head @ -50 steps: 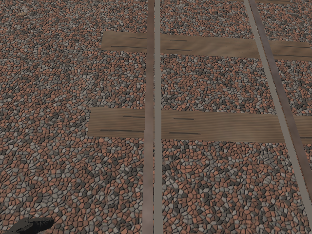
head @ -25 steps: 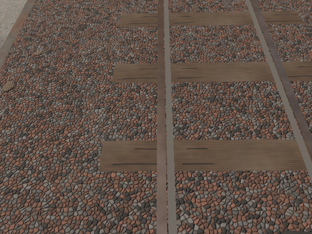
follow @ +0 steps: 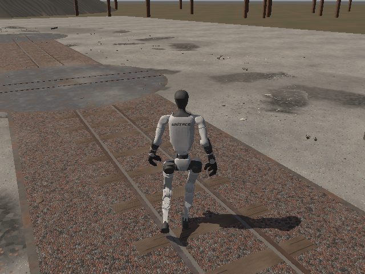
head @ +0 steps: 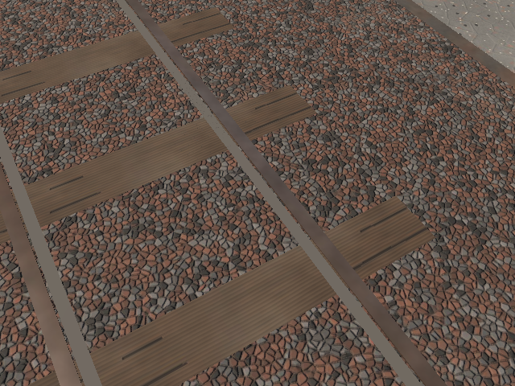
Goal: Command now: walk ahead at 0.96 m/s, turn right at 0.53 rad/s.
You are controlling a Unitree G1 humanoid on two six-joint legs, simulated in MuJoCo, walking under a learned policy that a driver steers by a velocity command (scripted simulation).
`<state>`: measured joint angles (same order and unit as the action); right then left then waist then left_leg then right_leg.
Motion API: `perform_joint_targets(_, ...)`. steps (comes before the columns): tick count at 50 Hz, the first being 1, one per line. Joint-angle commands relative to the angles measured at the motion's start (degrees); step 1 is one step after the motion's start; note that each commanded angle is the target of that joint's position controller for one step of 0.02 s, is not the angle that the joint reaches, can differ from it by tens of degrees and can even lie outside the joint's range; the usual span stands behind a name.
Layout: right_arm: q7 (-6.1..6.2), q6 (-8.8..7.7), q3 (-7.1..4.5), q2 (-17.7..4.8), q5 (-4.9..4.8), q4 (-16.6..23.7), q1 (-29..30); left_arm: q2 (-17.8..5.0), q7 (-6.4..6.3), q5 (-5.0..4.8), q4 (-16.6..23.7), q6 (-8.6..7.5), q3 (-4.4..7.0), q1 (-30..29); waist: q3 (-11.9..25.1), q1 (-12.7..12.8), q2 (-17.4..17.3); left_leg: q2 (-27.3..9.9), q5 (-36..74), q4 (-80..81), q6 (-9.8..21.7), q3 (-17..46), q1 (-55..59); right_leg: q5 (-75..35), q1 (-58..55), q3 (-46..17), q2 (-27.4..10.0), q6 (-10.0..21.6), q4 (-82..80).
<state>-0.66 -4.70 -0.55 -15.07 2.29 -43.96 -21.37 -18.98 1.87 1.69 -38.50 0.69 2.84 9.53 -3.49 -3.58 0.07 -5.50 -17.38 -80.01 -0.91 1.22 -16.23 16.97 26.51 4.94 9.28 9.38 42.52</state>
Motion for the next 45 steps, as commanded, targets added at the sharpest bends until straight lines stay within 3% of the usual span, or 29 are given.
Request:
perform_joint_targets(1,0.01,-0.49,-0.86,-7.7,0.98,5.9,-0.4,-7.2,-2.12,0.33,0.8,-2.51,2.32,5.9,3.5,1.4,-4.4,-4.0,0.9,1.8,0.9,1.9,-22.7,2.6,-19.2,-30.4,-17.9,7.8,-28.8)
perform_joint_targets(3,-0.61,2.09,-0.66,-6.7,1.04,4.6,-1.0,-4.3,-1.43,-0.15,-0.8,-4.76,1.02,7.3,1.1,-0.1,-2.2,-5.2,-1.1,6.7,0.4,1.2,-19.3,-5.2,-12.0,-24.5,-16.5,7.4,-31.0)
perform_joint_targets(6,-1.28,2.7,-0.36,-5.5,-0.77,7.3,10.5,-4.4,-0.24,-0.74,-3.7,-6.74,1.0,11.7,-5.9,3.3,-0.9,-4.5,9.7,18.3,2.0,-2.5,-25.5,-19.3,-12.0,-13.8,-12.6,2.0,-36.8)
perform_joint_targets(8,-1.97,2.09,0.03,-4.2,-1.92,7.4,13.7,-3.7,0.07,-0.98,-4.4,-7.61,0.59,12.1,-5.9,4.3,-1.0,-1.5,18.7,28.4,3.6,-4.4,-23.1,-31.4,-13.8,-6.1,-9.9,-1.9,-37.6)
perform_joint_targets(10,-2.76,1.56,0.44,-2.9,-2.45,7.5,16.1,-4.1,-0.4,-1.14,-5.8,-8.54,0.2,14.0,-4.5,5.4,-0.5,1.7,25.9,35.7,5.6,-6.8,-18.6,-43.3,-17.0,-2.2,-11.5,-4.2,-40.3)
perform_joint_targets(13,-3.17,1.24,0.0,-4.4,-2.55,5.5,14.2,-6.0,-1.84,-0.83,-6.8,-9.01,0.19,13.6,-0.1,3.3,3.0,6.7,30.4,42.2,7.8,-9.8,-12.7,-66.8,-27.9,1.8,-14.3,-7.8,-37.2)
perform_joint_targets(15,-2.82,2.01,-1.04,-7.6,-2.0,2.8,8.6,-8.1,-3.68,0.3,-6.5,-7.91,0.88,12.1,4.8,-0.5,6.3,11.2,24.8,42.4,8.5,-12.0,-6.3,-85.0,-34.6,3.3,-16.6,-9.7,-27.5)
perform_joint_targets(17,-2.05,2.77,-3.31,-12.3,-1.82,-3.4,-11.6,-10.5,-4.99,2.05,-5.0,-5.69,1.77,6.5,11.8,-11.1,6.5,13.1,16.9,42.8,11.5,-9.7,10.9,-92.4,-31.4,3.6,-17.9,-10.6,0.5)
perform_joint_targets(18,-1.2,3.03,-5.02,-14.5,-2.02,-6.3,-23.6,-11.6,-4.98,1.47,-4.1,-4.84,2.4,0.5,12.6,-19.2,1.8,9.6,15.1,49.9,16.4,-4.2,20.9,-72.4,-21.9,5.7,-12.4,-10.5,30.4)
perform_joint_targets(19,-0.64,4.16,-5.27,-14.3,-2.59,-8.2,-20.7,-0.5,-3.66,2.42,-1.2,-6.66,-0.51,-3.2,8.0,-11.8,-16.6,3.8,23.0,40.3,17.9,5.7,32.9,8.0,7.2,1.3,-0.7,-10.5,54.9)
perform_joint_targets(20,-0.32,3.58,-5.66,-17.7,-0.86,-4.3,-10.8,1.9,-2.82,-0.74,3.5,-7.5,-2.15,7.5,18.7,-0.7,-18.9,-7.6,4.7,52.3,30.6,38.2,42.1,13.8,23.6,-10.9,-1.8,-11.7,63.1)
perform_joint_targets(21,-0.08,3.61,-5.46,-13.0,-1.03,-1.3,-7.4,-2.4,-2.37,0.64,3.2,-8.6,-2.6,4.2,15.9,-3.1,-3.9,-9.7,-11.6,64.3,29.2,46.7,36.0,6.7,24.5,-14.5,-5.4,-9.8,56.1)
perform_joint_targets(22,0.22,3.57,-4.68,-9.7,-1.25,-2.1,-5.2,-4.1,-1.67,1.08,3.3,-9.13,-2.58,2.0,6.8,0.6,5.0,-8.3,-16.3,68.4,25.4,42.8,22.9,1.3,21.7,-14.1,-8.8,-8.4,46.9)
perform_joint_targets(23,0.12,3.03,-4.39,-9.0,-1.34,-2.7,-3.6,-3.4,-1.7,2.25,4.0,-8.57,-2.85,-0.1,1.9,3.0,8.0,-5.1,-11.5,69.2,22.6,37.4,12.9,1.5,18.1,-12.7,-10.8,-8.5,41.1)
perform_joint_targets(25,0.54,1.32,-3.96,-9.4,-1.31,-2.7,-2.4,-2.3,-1.39,3.58,4.2,-5.56,-3.74,0.7,-2.6,6.4,7.2,-0.3,-6.9,70.7,21.2,30.1,-0.6,2.4,12.6,-11.2,-13.4,-10.6,33.2)
perform_joint_targets(27,0.07,-0.02,-4.52,-11.3,-1.62,-2.1,-1.6,-1.8,-1.06,3.13,6.5,-4.38,-4.4,-3.9,-4.4,5.8,4.5,3.6,-0.7,73.2,20.9,23.9,-9.5,-1.7,7.5,-7.9,-15.0,-12.2,20.6)
perform_joint_targets(28,0.12,-0.25,-4.77,-11.5,-1.75,-2.0,-1.8,-1.6,-0.77,2.31,8.1,-4.5,-4.66,-7.5,-5.0,4.5,2.8,4.6,3.2,73.9,20.4,22.2,-11.5,-6.4,5.5,-6.8,-15.2,-12.9,13.8)
perform_joint_targets(31,-0.47,-0.34,-5.56,-11.7,-2.86,-2.3,-3.9,0.6,-0.45,0.27,10.3,-4.74,-5.42,-14.5,-3.0,-0.5,-0.9,6.9,14.1,72.4,16.0,19.6,-8.0,-21.6,-1.1,-4.8,-13.1,-12.9,-2.7)
perform_joint_targets(33,-0.63,-0.16,-6.22,-12.8,-2.8,-2.5,-5.4,-0.3,-0.69,-0.16,10.8,-5.01,-4.98,-15.6,-0.5,-2.3,-2.7,5.8,22.7,69.3,14.4,20.5,-0.8,-23.8,-2.7,-4.7,-11.3,-12.1,-7.8)
perform_joint_targets(35,-0.08,0.16,-6.69,-13.4,-2.47,-2.3,-5.4,-2.0,-1.18,0.02,10.5,-5.52,-4.27,-14.1,1.7,-1.7,-3.7,4.9,29.7,63.8,12.3,21.6,5.6,-20.6,-6.1,-5.6,-9.6,-11.5,-13.2)
perform_joint_targets(36,0.12,0.12,-6.96,-14.5,-2.19,-2.1,-4.8,-4.0,-1.7,0.04,9.2,-5.79,-3.29,-10.0,5.0,0.3,-3.6,4.9,37.9,57.6,11.0,21.6,8.2,-16.1,-11.2,-5.9,-8.1,-10.8,-14.0)
perform_joint_targets(37,-0.03,0.04,-7.33,-16.4,-1.81,-1.8,-3.1,-6.5,-2.34,-0.17,7.1,-6.15,-2.0,-1.7,10.5,5.1,-2.9,5.9,42.6,47.1,9.7,20.5,8.5,-10.9,-20.3,-5.7,-7.5,-10.0,-14.0)
perform_joint_targets(38,-0.19,-0.54,-7.26,-16.1,-1.62,-0.9,0.5,-9.3,-3.26,0.22,4.3,-6.56,-0.46,10.6,16.3,12.2,-2.5,7.9,37.9,32.8,8.6,19.1,1.2,-5.9,-34.5,-8.4,-11.5,-8.8,-11.2)
perform_joint_targets(39,0.08,-1.31,-5.09,-7.8,-1.35,1.3,2.1,-13.4,-4.47,1.81,2.2,-6.72,1.27,24.0,24.4,15.9,7.0,10.6,7.3,13.0,9.2,14.3,-8.3,16.2,-47.6,-23.0,-26.2,-7.7,-12.1)
perform_joint_targets(40,-0.21,-1.04,-2.99,-2.5,-4.59,5.5,-5.3,-18.2,-3.98,2.87,2.7,-6.02,2.41,17.2,30.8,7.2,27.8,14.1,-12.4,-1.2,7.3,7.8,-24.1,29.4,-53.6,-58.5,-39.4,-1.3,-27.0)
perform_joint_targets(41,0.5,0.43,-3.21,-7.8,-2.68,3.2,-0.3,-11.4,-3.64,2.31,4.0,-5.38,2.06,10.8,20.4,7.9,14.2,8.0,-5.2,-3.9,7.9,5.9,-30.8,36.9,-45.6,-54.2,-35.5,-1.1,-28.8)
perform_joint_targets(42,-0.01,1.03,-3.73,-9.3,-1.54,3.5,4.7,-6.4,-3.42,1.77,3.9,-5.21,0.87,7.9,13.1,8.4,7.1,5.7,-0.2,-0.7,7.5,4.1,-31.0,26.3,-38.6,-41.3,-32.3,-2.2,-27.3)
perform_joint_targets(43,-0.75,1.53,-3.78,-8.9,-1.12,3.6,7.1,-4.2,-3.1,2.06,2.4,-5.17,0.39,7.9,8.8,7.8,2.1,3.9,1.6,1.6,7.0,3.6,-29.4,12.9,-32.6,-32.1,-29.7,-2.9,-27.2)
perform_joint_targets(45,-2.47,2.96,-3.14,-6.1,-0.11,5.5,10.0,-1.9,-2.96,1.43,-1.8,-5.9,-0.22,11.9,4.6,6.4,4.9,1.2,1.7,3.5,6.5,3.4,-28.9,-0.8,-27.1,-20.3,-26.4,-4.5,-27.8)
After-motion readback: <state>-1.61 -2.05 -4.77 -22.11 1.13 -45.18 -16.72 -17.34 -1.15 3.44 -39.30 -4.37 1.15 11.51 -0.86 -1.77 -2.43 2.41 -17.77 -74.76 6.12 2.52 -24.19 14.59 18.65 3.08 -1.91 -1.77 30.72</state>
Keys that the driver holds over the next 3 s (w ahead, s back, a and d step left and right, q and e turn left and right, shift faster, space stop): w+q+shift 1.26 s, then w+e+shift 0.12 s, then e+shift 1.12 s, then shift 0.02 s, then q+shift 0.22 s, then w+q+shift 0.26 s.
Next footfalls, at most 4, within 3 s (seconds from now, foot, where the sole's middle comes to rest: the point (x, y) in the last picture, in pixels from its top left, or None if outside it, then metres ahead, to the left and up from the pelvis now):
0.36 left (225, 344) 0.54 0.06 -0.74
0.76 right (252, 203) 0.99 -0.03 -0.74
1.22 left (126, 157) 1.19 0.37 -0.74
1.62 right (59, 89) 1.54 0.66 -0.74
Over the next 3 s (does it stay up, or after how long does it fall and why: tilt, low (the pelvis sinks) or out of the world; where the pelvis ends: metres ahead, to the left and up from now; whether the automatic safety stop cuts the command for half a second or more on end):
stays up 1.55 0.70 0.05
